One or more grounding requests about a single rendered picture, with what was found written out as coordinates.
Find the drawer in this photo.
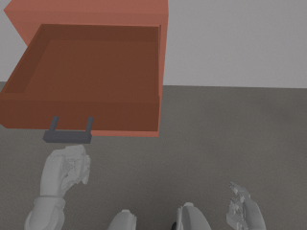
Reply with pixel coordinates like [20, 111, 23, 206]
[0, 24, 160, 132]

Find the robot right hand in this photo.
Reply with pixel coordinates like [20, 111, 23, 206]
[226, 182, 267, 230]

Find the cabinet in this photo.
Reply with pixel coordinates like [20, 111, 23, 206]
[3, 0, 169, 137]

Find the robot thigh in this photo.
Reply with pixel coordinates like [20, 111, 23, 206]
[177, 205, 211, 230]
[107, 212, 137, 230]

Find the right robot thigh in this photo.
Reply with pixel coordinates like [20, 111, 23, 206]
[177, 205, 211, 230]

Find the left robot thigh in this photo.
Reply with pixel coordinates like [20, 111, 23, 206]
[107, 212, 137, 230]

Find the handle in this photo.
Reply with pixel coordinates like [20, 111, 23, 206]
[42, 116, 94, 144]

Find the left robot forearm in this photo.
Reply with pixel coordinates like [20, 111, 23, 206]
[24, 195, 66, 230]

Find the robot left hand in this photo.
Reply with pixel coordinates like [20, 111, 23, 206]
[39, 145, 91, 198]

